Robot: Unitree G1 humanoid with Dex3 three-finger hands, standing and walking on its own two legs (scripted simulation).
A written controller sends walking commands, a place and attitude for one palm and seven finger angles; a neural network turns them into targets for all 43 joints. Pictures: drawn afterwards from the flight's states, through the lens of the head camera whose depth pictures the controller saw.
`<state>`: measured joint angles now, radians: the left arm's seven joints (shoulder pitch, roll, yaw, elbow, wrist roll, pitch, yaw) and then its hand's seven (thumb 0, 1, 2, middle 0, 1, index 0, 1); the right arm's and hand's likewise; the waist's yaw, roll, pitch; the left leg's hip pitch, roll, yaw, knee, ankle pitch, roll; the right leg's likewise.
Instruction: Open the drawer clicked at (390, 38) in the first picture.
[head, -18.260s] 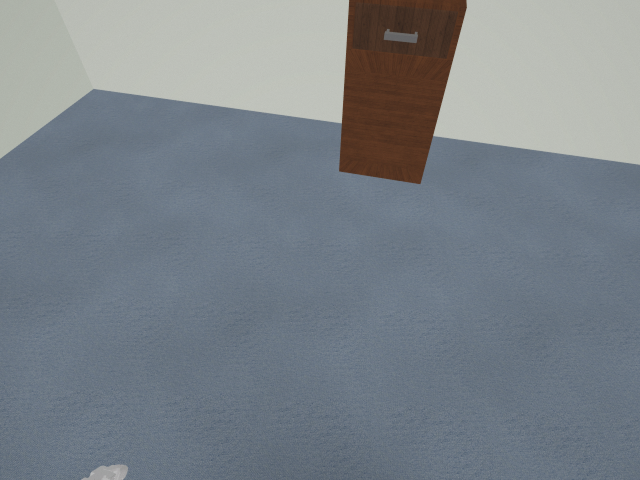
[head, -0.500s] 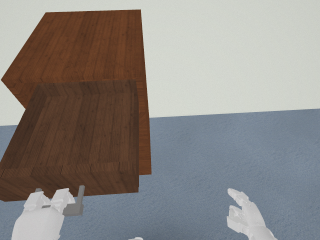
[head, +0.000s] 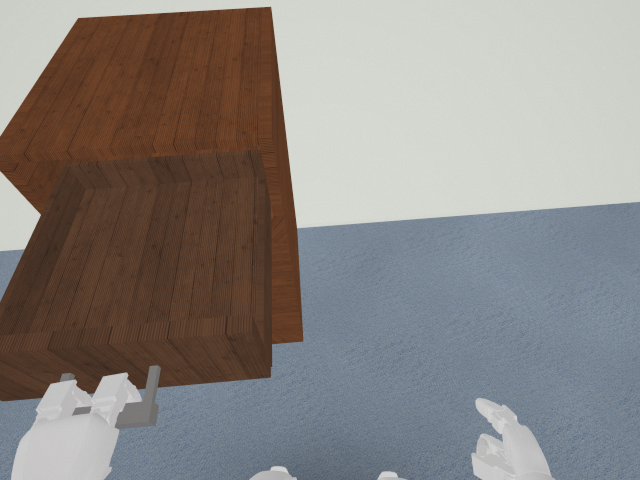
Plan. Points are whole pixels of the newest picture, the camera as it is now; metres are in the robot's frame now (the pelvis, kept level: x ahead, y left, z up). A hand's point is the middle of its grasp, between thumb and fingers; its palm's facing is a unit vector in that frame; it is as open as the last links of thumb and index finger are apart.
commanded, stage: open the thumb to release the handle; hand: left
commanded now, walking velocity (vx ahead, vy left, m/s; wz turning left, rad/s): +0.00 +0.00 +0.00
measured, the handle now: (105, 398) +0.21 +0.28 +0.00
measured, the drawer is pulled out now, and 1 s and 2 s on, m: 0.30 0.30 0.30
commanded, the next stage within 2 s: lift the hand off the handle in 0.46 s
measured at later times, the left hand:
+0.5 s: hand (98, 458) +0.15 +0.27 -0.02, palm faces -0.05 -0.06 -1.00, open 12.7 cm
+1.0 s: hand (103, 445) +0.16 +0.27 -0.02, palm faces -0.04 -0.05 -1.00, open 13.8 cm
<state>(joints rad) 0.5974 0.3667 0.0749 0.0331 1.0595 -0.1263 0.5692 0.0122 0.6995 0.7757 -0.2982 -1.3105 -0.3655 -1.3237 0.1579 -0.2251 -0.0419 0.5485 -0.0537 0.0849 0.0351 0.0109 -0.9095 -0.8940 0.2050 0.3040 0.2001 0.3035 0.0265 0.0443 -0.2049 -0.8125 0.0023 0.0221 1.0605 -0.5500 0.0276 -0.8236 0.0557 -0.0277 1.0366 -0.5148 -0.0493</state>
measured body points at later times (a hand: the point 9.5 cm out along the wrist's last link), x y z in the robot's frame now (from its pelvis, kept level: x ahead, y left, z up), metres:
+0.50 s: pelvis -0.02 -0.01 +0.01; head +0.03 -0.03 +0.45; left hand +0.15 +0.27 +0.03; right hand +0.18 -0.25 -0.10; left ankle -0.02 +0.10 -0.67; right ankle -0.01 -0.09 -0.67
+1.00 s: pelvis -0.02 -0.01 +0.01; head +0.03 -0.03 +0.45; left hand +0.16 +0.27 +0.04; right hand +0.17 -0.24 -0.10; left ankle -0.02 +0.10 -0.67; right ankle -0.01 -0.09 -0.67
